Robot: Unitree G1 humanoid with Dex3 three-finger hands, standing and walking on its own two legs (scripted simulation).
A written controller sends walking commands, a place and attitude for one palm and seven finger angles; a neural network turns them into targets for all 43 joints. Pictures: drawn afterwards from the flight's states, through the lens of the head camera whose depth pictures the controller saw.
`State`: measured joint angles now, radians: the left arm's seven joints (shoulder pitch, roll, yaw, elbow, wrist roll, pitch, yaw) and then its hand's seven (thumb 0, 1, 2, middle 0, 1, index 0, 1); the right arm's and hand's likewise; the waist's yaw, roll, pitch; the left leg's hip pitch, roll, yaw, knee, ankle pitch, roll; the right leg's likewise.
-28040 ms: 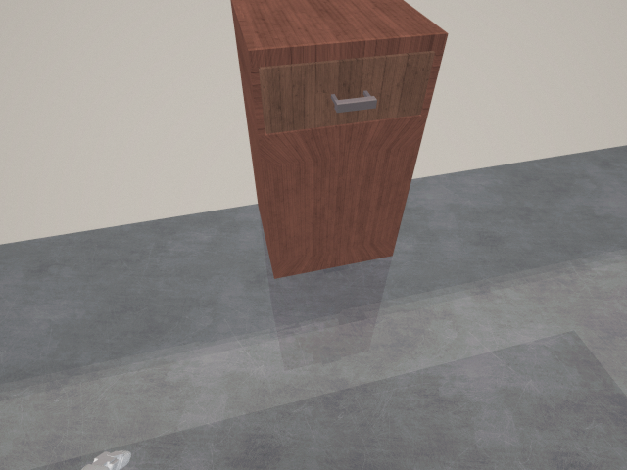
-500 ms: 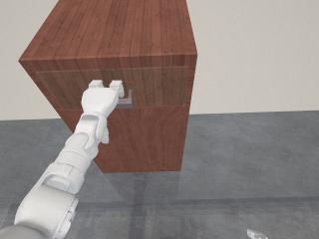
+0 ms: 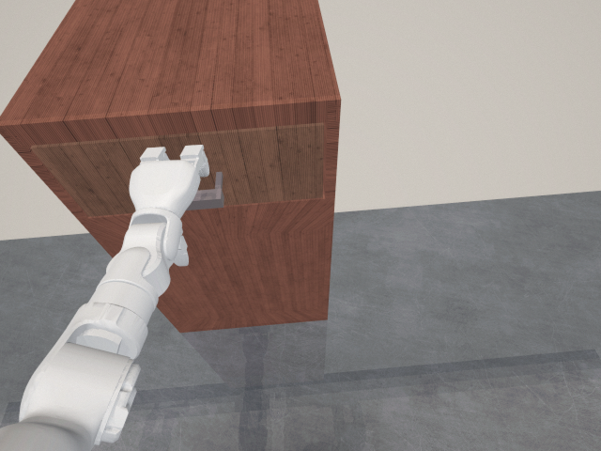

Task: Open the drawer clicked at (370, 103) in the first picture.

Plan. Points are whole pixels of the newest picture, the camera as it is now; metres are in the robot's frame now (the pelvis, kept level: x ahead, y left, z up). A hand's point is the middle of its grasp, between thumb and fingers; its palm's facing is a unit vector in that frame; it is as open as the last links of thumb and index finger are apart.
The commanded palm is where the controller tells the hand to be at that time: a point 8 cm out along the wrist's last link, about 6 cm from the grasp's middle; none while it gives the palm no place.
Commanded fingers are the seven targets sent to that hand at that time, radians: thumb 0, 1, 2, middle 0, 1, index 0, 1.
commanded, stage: re-aim the fingers above the handle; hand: left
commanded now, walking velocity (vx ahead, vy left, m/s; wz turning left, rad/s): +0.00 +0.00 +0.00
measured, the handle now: (192, 190) +0.53 +0.19 +0.00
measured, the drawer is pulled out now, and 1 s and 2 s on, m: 0.00 0.00 0.00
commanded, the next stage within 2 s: lower the fingers behind the handle in 1.42 s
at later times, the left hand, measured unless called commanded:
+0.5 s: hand (176, 203) +0.45 +0.19 +0.06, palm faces +0.05 +0.01 -1.00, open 13.8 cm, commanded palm +0.42 +0.18 +0.11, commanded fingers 0.00 -0.50 0.30 -0.30 -1.20 -0.30 -1.20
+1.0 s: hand (163, 208) +0.44 +0.21 +0.06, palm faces -0.02 +0.03 -1.00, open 13.8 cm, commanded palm +0.41 +0.18 +0.11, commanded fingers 0.00 -0.50 0.30 -0.30 -1.20 -0.30 -1.20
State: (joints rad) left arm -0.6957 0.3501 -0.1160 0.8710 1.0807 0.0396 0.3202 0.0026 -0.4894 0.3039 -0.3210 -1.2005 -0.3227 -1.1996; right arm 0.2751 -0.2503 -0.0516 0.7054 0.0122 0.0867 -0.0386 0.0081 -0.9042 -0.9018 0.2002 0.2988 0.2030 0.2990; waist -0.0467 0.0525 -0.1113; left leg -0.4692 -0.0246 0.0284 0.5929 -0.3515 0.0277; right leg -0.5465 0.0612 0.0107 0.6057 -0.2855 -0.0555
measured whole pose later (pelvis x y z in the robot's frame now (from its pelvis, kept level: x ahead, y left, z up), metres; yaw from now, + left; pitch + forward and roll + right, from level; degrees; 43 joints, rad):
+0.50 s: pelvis +0.00 +0.01 +0.00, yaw +1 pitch +13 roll +0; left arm -0.75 0.31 -0.17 0.91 1.08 0.12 0.35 0.00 -0.49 0.30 -0.32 -1.20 -0.32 -1.20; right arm 0.23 -0.23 -0.04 0.69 0.01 0.08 -0.02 0.01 -0.90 -0.90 0.20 0.30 0.20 0.30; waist -0.03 0.05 -0.12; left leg -0.48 -0.04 0.02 0.60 -0.35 0.04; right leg -0.55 0.05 0.00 0.62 -0.29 -0.05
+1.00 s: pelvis +0.00 +0.01 +0.00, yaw +0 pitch +12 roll +0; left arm -0.73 0.32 -0.18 0.91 1.03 0.24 0.29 0.00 -0.49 0.30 -0.32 -1.20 -0.32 -1.20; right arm 0.25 -0.24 -0.04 0.70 0.02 0.12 -0.02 0.01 -0.90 -0.90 0.20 0.30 0.20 0.30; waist -0.03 0.06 -0.12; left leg -0.44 -0.03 0.03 0.57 -0.34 0.04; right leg -0.52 0.05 0.02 0.58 -0.27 -0.04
